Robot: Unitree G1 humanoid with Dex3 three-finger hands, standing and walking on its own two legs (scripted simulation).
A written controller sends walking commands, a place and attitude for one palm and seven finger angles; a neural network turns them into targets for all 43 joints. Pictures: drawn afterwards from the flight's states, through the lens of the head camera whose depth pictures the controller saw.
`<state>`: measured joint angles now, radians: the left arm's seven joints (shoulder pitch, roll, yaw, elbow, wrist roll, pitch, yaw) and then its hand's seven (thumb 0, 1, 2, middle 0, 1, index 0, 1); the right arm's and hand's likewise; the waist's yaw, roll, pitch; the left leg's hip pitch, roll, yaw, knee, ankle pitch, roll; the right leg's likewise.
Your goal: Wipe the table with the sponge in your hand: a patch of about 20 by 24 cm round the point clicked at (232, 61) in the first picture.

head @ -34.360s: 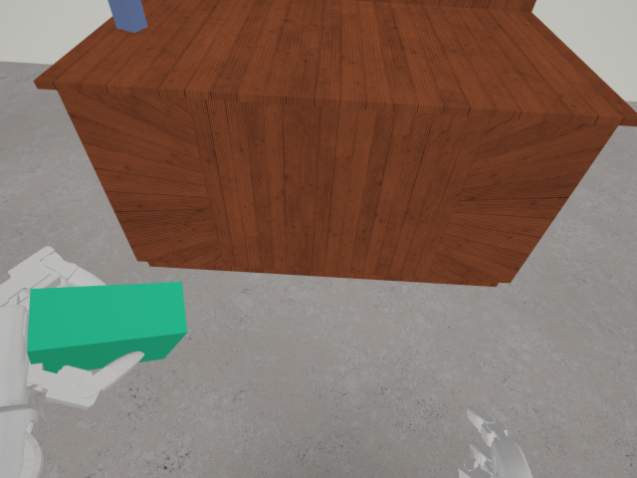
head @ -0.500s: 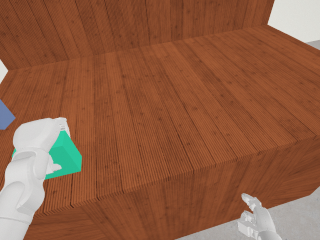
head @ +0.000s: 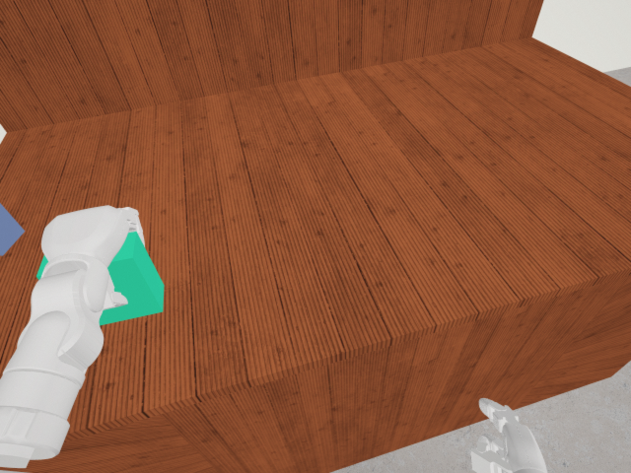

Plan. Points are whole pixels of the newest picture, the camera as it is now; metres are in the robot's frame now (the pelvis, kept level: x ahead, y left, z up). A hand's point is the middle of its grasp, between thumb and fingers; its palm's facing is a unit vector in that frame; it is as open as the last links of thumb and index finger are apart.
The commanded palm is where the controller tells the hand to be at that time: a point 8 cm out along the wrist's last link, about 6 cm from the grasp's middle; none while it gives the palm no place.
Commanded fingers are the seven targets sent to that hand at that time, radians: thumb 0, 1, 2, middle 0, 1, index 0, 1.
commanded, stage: wipe forward along the first lane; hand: left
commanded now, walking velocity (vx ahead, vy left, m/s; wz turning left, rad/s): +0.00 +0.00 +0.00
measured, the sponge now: (114, 290) +0.31 +0.33 +0.07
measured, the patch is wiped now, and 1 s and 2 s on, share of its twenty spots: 0.00 0.10 0.35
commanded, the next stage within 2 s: slide across to the middle lane in 0.68 s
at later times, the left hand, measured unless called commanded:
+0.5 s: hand (109, 240) +0.36 +0.34 +0.11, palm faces -0.08 -0.01 -1.00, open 9.4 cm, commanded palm +0.35 +0.34 +0.15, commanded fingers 0.00 0.10 1.30 -1.20 -1.60 -1.20 -1.60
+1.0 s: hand (112, 225) +0.39 +0.35 +0.11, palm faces -0.07 +0.02 -1.00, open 9.4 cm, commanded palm +0.37 +0.33 +0.16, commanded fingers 0.00 0.10 1.30 -1.20 -1.60 -1.20 -1.60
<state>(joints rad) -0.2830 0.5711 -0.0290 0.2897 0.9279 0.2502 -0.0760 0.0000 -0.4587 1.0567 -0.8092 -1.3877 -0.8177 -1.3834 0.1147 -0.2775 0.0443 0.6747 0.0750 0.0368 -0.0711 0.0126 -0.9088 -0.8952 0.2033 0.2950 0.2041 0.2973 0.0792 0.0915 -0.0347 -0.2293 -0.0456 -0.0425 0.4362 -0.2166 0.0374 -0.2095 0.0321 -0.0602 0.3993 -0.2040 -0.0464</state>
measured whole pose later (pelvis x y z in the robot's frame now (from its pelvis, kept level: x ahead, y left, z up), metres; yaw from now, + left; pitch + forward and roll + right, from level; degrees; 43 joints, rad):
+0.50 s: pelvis +0.00 +0.00 +0.00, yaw +0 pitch +4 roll -1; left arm -0.46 0.63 0.02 0.56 0.96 0.15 -0.08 0.00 -0.48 1.08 -0.82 -1.37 -0.83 -1.38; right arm 0.19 -0.30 0.02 0.69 0.08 0.09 -0.07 0.01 -0.91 -0.90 0.20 0.29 0.20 0.30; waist 0.04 0.07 -0.06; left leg -0.31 -0.04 -0.04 0.48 -0.24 0.04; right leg -0.28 0.04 -0.05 0.43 -0.21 -0.04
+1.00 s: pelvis +0.01 +0.01 +0.00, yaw -1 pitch +6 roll -1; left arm -0.54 0.66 0.03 0.71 0.97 0.06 -0.01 0.01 -0.48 1.09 -0.81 -1.38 -0.82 -1.39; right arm 0.26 -0.31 -0.01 0.71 0.09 0.11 -0.07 0.01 -0.91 -0.90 0.20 0.29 0.20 0.30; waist 0.02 0.08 -0.07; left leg -0.35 -0.04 -0.02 0.49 -0.24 0.05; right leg -0.32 0.04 -0.04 0.42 -0.21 -0.03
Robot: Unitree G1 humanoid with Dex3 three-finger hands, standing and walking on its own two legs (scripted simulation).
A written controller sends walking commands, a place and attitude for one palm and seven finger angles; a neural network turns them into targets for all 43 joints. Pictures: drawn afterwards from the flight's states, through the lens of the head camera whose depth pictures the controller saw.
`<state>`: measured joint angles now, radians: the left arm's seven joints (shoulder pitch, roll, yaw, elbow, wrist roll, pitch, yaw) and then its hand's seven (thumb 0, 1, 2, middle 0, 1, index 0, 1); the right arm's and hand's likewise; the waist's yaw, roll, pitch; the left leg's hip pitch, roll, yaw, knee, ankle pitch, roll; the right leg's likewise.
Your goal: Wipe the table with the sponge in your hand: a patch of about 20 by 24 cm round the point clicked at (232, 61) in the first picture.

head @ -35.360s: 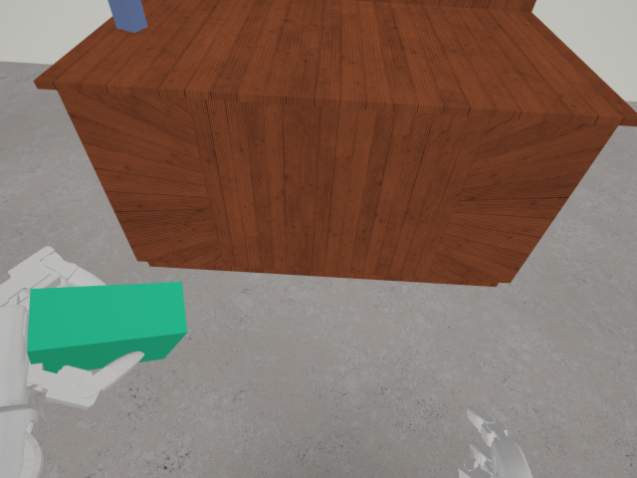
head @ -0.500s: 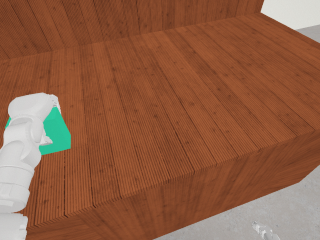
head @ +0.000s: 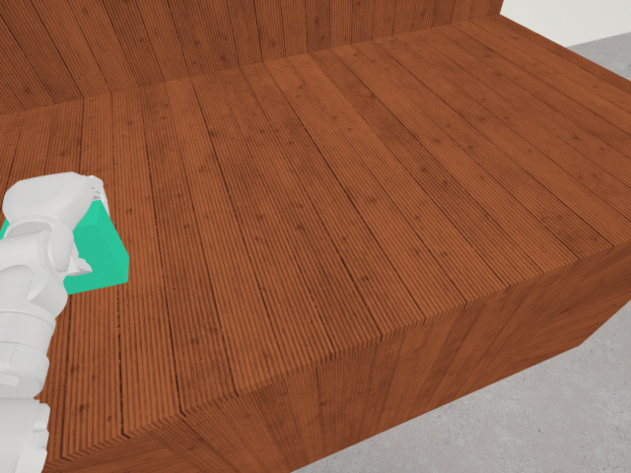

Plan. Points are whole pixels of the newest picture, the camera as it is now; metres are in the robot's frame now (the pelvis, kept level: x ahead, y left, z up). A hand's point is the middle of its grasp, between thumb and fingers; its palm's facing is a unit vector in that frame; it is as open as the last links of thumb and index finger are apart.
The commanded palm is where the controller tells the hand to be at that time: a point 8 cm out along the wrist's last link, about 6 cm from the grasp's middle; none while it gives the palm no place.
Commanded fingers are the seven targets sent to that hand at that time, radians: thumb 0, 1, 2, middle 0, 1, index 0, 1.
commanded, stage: slide across to the middle lane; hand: left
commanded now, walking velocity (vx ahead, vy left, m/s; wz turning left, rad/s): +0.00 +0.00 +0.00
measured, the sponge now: (77, 260) +0.36 +0.36 +0.07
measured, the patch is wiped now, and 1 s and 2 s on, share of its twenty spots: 0.10 0.35 0.40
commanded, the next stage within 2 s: wipe back along the middle lane in 0.42 s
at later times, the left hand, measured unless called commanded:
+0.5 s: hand (137, 213) +0.41 +0.27 +0.12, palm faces +0.03 -0.02 -1.00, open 9.4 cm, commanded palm +0.38 +0.27 +0.17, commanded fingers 0.00 0.10 1.30 -1.20 -1.60 -1.20 -1.60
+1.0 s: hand (142, 238) +0.37 +0.25 +0.12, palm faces +0.04 -0.04 -1.00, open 9.4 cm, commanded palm +0.33 +0.25 +0.15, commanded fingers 0.00 0.10 1.30 -1.20 -1.60 -1.20 -1.60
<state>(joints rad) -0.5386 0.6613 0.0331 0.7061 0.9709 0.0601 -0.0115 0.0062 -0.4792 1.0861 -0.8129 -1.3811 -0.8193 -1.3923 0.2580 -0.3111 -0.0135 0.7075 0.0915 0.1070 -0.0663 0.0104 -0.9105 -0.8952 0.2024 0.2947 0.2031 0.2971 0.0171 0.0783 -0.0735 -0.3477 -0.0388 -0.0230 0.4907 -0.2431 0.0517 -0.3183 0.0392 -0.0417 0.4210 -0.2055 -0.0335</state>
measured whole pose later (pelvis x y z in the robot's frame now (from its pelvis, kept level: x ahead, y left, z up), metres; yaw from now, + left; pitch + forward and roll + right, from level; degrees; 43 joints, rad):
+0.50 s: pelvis +0.02 +0.02 +0.00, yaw +1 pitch +5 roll -1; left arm -0.55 0.43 -0.18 0.48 0.97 0.33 0.03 0.00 -0.47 1.09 -0.80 -1.39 -0.81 -1.41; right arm 0.12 -0.26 0.04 0.68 0.07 0.08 -0.02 0.01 -0.91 -0.90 0.20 0.29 0.20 0.30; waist 0.05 0.08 -0.08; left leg -0.27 -0.08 -0.03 0.42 -0.23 0.07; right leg -0.25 0.00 -0.04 0.38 -0.22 -0.01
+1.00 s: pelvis +0.02 -0.01 +0.00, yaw +0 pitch +2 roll +0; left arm -0.35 0.44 -0.18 0.27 0.96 0.46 -0.01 0.01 -0.45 1.09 -0.77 -1.43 -0.78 -1.44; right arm 0.07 -0.29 0.05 0.66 0.08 0.13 -0.02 0.01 -0.91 -0.90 0.20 0.29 0.20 0.30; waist 0.07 0.09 -0.07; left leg -0.20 -0.04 -0.02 0.43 -0.26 0.04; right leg -0.20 0.04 -0.04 0.40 -0.24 -0.05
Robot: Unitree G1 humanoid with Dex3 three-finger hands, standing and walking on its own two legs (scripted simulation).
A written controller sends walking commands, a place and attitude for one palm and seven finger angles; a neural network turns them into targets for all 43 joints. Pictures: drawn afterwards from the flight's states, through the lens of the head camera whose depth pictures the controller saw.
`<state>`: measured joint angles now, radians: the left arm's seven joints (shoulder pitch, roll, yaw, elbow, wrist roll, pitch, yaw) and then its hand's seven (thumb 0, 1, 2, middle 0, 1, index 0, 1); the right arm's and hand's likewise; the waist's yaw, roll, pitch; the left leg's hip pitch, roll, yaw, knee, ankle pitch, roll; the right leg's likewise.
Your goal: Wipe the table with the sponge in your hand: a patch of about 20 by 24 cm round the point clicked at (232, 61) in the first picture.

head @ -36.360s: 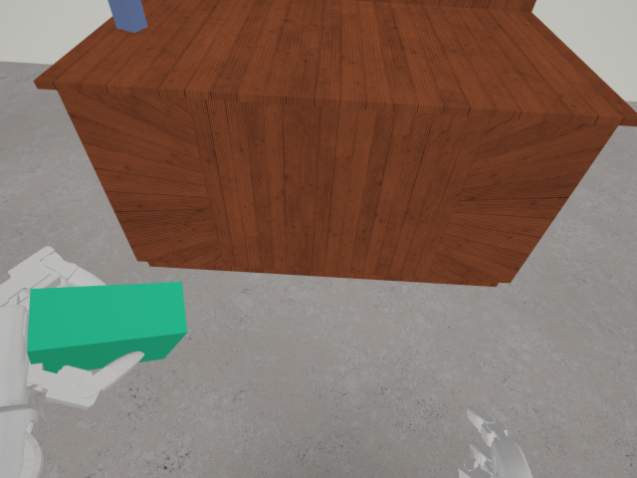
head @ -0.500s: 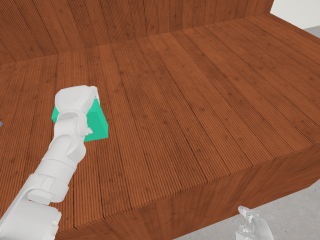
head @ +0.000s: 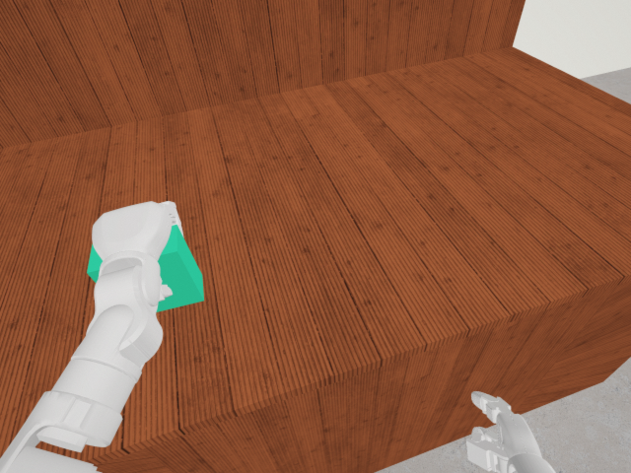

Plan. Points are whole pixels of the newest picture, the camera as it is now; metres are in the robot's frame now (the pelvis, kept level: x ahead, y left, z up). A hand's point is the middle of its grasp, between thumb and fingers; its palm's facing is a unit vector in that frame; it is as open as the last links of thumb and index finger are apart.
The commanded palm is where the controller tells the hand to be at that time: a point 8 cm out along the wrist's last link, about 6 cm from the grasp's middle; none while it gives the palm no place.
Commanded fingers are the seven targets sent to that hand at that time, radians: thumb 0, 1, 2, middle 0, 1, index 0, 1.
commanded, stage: wipe back along the middle lane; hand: left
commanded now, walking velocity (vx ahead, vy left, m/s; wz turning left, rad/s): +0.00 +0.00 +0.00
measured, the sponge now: (156, 281) +0.34 +0.27 +0.07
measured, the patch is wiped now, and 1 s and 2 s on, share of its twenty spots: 0.35 0.40 0.50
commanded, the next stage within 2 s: slide across to the third lane in 1.14 s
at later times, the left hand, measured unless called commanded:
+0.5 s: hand (152, 284) +0.30 +0.24 +0.11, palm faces +0.06 -0.04 -1.00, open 9.4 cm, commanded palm +0.26 +0.24 +0.14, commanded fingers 0.00 0.10 1.30 -1.20 -1.60 -1.20 -1.60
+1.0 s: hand (151, 309) +0.27 +0.23 +0.11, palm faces +0.13 -0.11 -0.99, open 9.4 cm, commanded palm +0.22 +0.22 +0.14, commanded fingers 0.00 0.10 1.30 -1.20 -1.60 -1.20 -1.60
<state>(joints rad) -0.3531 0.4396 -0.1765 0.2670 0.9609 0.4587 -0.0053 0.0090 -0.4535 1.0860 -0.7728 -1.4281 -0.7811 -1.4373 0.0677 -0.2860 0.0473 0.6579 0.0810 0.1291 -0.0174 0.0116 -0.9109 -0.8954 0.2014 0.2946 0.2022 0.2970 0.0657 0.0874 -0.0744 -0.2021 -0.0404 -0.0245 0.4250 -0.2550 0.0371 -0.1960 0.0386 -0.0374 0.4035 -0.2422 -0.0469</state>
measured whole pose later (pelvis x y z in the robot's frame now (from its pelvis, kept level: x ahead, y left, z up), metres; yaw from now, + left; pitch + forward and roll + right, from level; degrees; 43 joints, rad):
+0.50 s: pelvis -0.02 -0.01 +0.00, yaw -1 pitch +0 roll +0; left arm -0.23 0.44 -0.17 0.15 0.95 0.49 0.01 0.01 -0.44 1.09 -0.75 -1.45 -0.76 -1.46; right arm 0.08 -0.29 0.04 0.65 0.09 0.12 -0.03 0.01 -0.91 -0.90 0.20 0.29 0.20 0.30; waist 0.06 0.10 -0.07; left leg -0.20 -0.02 -0.01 0.45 -0.25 0.02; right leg -0.21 0.05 -0.02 0.44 -0.24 -0.06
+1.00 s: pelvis -0.02 +0.00 +0.00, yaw -2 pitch -1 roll +0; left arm -0.03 0.40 -0.21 -0.13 0.96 0.57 0.02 0.03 -0.44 1.08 -0.72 -1.48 -0.77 -1.45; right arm 0.03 -0.28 0.05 0.62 0.09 0.13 0.01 0.01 -0.91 -0.90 0.20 0.29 0.20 0.30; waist 0.09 0.10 -0.08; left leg -0.18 -0.03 0.01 0.47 -0.27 0.03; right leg -0.19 0.05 -0.01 0.46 -0.25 -0.05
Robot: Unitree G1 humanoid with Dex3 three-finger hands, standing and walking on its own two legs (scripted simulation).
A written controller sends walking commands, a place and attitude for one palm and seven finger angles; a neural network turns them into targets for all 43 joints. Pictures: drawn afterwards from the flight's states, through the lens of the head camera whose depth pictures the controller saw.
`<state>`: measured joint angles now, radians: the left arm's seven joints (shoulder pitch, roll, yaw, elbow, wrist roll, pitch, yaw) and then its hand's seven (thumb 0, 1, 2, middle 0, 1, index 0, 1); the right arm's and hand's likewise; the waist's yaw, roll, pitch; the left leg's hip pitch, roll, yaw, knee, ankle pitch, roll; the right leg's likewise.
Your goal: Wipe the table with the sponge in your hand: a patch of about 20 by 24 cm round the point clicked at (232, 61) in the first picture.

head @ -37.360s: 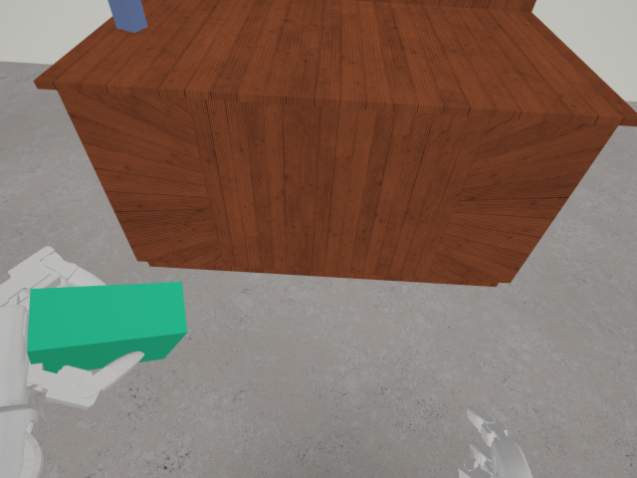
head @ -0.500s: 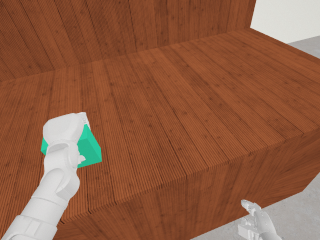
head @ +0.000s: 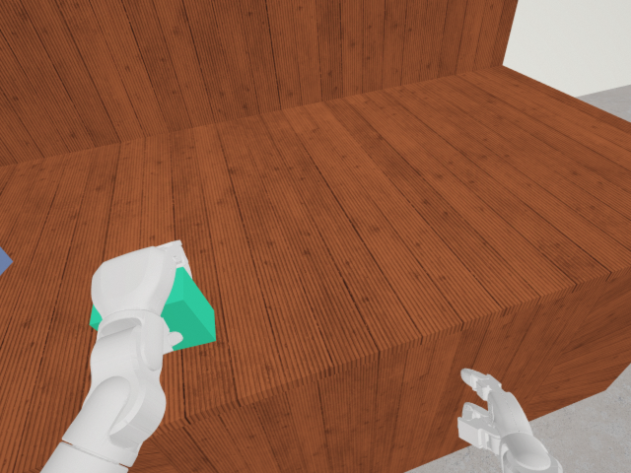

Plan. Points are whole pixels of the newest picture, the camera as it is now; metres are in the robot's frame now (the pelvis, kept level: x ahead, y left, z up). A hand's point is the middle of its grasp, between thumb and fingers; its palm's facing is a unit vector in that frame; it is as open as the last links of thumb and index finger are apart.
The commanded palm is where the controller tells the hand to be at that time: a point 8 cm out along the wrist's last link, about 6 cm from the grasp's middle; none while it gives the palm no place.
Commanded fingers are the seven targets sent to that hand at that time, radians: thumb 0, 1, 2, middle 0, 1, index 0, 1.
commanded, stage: wipe back along the middle lane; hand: left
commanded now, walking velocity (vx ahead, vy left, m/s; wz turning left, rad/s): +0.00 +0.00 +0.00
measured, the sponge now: (165, 323) +0.27 +0.25 +0.07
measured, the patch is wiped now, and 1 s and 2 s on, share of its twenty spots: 0.40 0.50 0.80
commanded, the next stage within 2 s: slide across to the third lane in 0.14 s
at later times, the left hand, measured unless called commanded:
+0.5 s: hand (182, 314) +0.26 +0.20 +0.12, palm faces +0.16 -0.14 -0.98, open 9.4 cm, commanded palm +0.22 +0.18 +0.16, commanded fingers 0.00 0.10 1.30 -1.20 -1.60 -1.20 -1.60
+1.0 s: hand (241, 301) +0.28 +0.13 +0.12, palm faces +0.15 -0.23 -0.96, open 9.4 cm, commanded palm +0.24 +0.14 +0.18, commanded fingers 0.00 0.10 1.30 -1.20 -1.60 -1.20 -1.60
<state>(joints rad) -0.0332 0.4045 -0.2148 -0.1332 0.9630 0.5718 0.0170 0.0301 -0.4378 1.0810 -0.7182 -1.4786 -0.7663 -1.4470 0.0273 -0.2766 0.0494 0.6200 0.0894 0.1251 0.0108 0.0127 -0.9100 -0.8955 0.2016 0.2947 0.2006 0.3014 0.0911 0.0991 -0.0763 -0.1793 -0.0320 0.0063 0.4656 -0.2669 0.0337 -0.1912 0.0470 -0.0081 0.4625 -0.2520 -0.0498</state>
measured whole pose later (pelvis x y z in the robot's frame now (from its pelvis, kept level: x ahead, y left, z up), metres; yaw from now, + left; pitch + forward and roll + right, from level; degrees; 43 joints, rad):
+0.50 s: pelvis -0.01 -0.01 +0.00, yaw +1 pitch -3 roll +0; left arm -0.05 0.36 -0.31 -0.19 0.96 0.62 0.04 0.01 -0.46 1.08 -0.71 -1.47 -0.81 -1.38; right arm 0.02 -0.27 0.04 0.63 0.09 0.12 0.00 0.01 -0.91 -0.90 0.20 0.29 0.17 0.28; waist 0.11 0.10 -0.05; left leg -0.17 -0.03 -0.01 0.47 -0.25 0.02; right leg -0.19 0.05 -0.02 0.48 -0.25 -0.06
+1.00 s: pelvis -0.01 -0.04 +0.00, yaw -1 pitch -4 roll +1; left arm -0.12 0.32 -0.35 -0.14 0.89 0.62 0.03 -0.01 -0.47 1.08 -0.74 -1.44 -0.84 -1.35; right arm -0.02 -0.26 0.05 0.64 0.08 0.13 0.01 0.01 -0.91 -0.90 0.20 0.29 0.20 0.30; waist 0.09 0.10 -0.06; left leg -0.13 0.01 0.00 0.44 -0.24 -0.01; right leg -0.16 0.09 -0.01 0.45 -0.23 -0.11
